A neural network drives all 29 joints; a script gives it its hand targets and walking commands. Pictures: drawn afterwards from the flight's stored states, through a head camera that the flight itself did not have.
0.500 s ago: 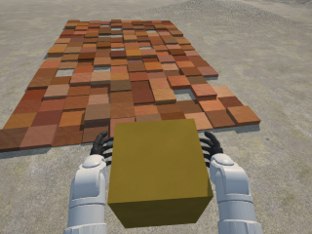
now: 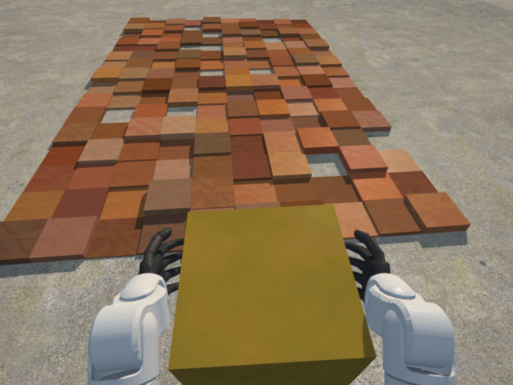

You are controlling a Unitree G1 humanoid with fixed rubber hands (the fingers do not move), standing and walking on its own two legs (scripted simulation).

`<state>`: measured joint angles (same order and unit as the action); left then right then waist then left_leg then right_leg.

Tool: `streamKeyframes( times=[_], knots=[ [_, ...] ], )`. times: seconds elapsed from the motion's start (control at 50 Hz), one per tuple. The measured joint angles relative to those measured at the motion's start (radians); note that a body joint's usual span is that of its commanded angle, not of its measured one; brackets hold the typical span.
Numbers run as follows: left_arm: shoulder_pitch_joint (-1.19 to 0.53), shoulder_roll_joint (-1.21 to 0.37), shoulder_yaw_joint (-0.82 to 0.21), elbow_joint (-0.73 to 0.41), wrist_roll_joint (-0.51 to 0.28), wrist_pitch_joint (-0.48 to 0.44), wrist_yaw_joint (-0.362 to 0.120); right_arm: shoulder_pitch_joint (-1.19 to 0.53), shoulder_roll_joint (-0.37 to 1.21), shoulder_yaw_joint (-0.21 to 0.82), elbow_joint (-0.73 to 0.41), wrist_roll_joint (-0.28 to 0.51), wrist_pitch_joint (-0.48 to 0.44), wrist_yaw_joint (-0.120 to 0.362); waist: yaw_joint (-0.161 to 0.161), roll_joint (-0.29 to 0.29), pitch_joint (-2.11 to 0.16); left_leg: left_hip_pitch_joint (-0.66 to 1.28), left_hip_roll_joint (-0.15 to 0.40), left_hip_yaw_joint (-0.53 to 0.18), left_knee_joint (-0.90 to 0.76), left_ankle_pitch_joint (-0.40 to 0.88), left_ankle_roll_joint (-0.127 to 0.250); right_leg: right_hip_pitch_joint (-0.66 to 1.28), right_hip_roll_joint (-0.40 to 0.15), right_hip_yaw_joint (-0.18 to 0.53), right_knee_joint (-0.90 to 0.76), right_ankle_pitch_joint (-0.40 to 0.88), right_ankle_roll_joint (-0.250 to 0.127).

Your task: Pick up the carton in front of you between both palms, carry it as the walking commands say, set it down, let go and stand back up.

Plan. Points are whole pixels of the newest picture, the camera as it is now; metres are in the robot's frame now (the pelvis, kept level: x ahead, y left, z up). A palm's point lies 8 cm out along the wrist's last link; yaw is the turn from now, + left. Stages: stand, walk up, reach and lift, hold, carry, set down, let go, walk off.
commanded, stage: carry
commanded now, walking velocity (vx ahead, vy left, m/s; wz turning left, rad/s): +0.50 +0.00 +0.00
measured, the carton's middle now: (265, 310) +0.24 +0.00 +0.02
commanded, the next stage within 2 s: none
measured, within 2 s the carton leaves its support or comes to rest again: neither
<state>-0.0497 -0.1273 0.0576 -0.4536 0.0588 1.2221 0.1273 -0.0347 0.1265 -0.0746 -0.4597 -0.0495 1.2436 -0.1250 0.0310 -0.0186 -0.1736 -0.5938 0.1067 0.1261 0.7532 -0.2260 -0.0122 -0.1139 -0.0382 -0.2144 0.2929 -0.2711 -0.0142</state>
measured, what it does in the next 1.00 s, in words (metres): walks ahead: left foot, then right foot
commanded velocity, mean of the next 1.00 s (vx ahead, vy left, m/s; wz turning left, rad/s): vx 0.22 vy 0.00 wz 0.00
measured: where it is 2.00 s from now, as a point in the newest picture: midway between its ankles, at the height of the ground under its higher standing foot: (250, 293)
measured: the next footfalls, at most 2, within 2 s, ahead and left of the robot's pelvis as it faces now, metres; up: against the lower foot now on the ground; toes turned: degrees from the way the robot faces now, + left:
left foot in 0.14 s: +0.26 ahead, +0.13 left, +0.00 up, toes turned +12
right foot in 0.60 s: +0.58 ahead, -0.08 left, +0.00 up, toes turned -13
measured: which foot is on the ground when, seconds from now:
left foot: up 0.00-0.12, down 0.14-0.64, up 0.66-0.86, down 0.88-1.00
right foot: down 0.00-0.16, up 0.18-0.58, down 0.60-1.00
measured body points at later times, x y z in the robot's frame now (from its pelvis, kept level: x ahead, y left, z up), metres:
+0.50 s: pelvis +0.32 +0.04 +0.00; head +0.32 +0.06 +0.45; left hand +0.59 +0.18 +0.09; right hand +0.57 -0.12 +0.09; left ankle +0.23 +0.12 -0.75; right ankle +0.45 -0.11 -0.70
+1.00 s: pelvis +0.54 +0.01 -0.02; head +0.58 +0.02 +0.43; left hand +0.91 +0.17 +0.13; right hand +0.91 -0.14 +0.13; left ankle +0.53 +0.11 -0.75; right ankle +0.54 -0.07 -0.75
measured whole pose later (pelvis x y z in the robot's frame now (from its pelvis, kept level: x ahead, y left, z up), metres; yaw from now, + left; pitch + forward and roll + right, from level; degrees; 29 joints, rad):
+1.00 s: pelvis +0.54 +0.01 -0.02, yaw -1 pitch +4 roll +0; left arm -0.67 -0.05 0.26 -0.16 0.01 1.24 0.18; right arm -0.66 0.06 -0.25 -0.16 -0.04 1.26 -0.16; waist 0.01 -0.02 0.00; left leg -0.36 0.03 0.11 0.60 -0.31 0.03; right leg -0.37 -0.04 -0.21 0.59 -0.30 -0.05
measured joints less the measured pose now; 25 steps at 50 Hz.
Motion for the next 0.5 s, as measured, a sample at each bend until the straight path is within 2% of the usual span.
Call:
streamKeyframes(
  times=[0.08, 0.12, 0.14, 0.16, 0.18, 0.22, 0.26, 0.3, 0.38, 0.5],
  knots=[
    [-0.014, 0.0, -0.001, -0.003, -0.006, 0.004, 0.001, 0.006, 0.0, -0.001, -0.02, -0.004, 0.0, 0.0, 0.008, -0.001, 0.006, 0.024, -0.011, 0.05, -0.183, 0.096, 0.008, 0.106, -0.021, 0.005, -0.008, -0.077, 0.041],
    [-0.019, 0.0, 0.0, -0.013, -0.006, 0.008, 0.001, 0.005, 0.0, 0.001, -0.029, -0.004, 0.001, 0.0, 0.007, -0.005, 0.012, 0.073, -0.026, 0.092, -0.243, 0.099, 0.02, 0.14, -0.042, 0.015, 0.051, -0.151, 0.067],
    [-0.023, 0.0, 0.005, -0.018, -0.006, 0.009, 0.001, -0.001, 0.0, 0.003, -0.028, -0.004, -0.002, 0.0, 0.002, -0.012, 0.017, 0.096, -0.035, 0.111, -0.248, 0.124, 0.042, 0.136, -0.061, 0.025, 0.123, -0.203, 0.075],
    [-0.027, 0.001, 0.016, -0.015, -0.007, 0.007, 0.001, -0.01, 0.001, 0.009, -0.011, -0.005, -0.011, 0.0, -0.009, -0.028, 0.022, 0.093, -0.044, 0.127, -0.202, 0.12, 0.073, 0.095, -0.091, 0.041, 0.247, -0.225, 0.071],
    [-0.027, 0.001, 0.026, -0.008, -0.008, 0.005, 0.001, -0.019, 0.001, 0.014, 0.01, -0.007, -0.017, 0.0, -0.021, -0.031, 0.029, 0.093, -0.045, 0.135, -0.163, 0.085, 0.093, 0.025, -0.098, 0.078, 0.411, -0.221, 0.062],
    [-0.021, 0.0, 0.032, 0.004, -0.004, 0.006, -0.001, -0.019, 0.001, 0.018, 0.034, -0.008, -0.02, 0.001, -0.036, -0.02, 0.051, 0.128, -0.043, 0.144, -0.169, 0.031, 0.105, -0.135, -0.076, 0.141, 0.709, -0.195, 0.041],
    [-0.013, 0.001, 0.022, 0.012, 0.002, 0.003, -0.004, -0.001, 0.001, 0.017, 0.031, -0.009, -0.024, 0.001, -0.048, -0.01, 0.068, 0.187, -0.045, 0.149, -0.233, 0.029, 0.092, -0.271, -0.065, 0.15, 0.848, -0.125, 0.016],
    [-0.007, 0.001, 0.009, 0.015, 0.009, -0.011, -0.01, 0.017, 0.002, 0.015, 0.019, -0.01, -0.034, 0.001, -0.06, -0.001, 0.078, 0.249, -0.051, 0.146, -0.305, 0.032, 0.088, -0.369, -0.067, 0.141, 0.842, -0.051, 0.004],
    [0.009, 0.0, -0.01, 0.005, 0.026, -0.046, -0.022, 0.031, 0.002, 0.015, 0.0, -0.008, -0.06, 0.001, -0.074, 0.014, 0.073, 0.372, -0.057, 0.132, -0.426, 0.024, 0.075, -0.479, -0.074, 0.113, 0.663, 0.06, 0.01],
    [0.012, 0.0, -0.005, -0.053, 0.029, -0.051, -0.024, 0.006, 0.0, 0.024, -0.031, -0.004, -0.061, 0.002, -0.059, 0.008, 0.059, 0.547, -0.065, 0.118, -0.503, -0.056, 0.035, -0.501, -0.068, 0.069, 0.354, 0.197, 0.013]
  ],
)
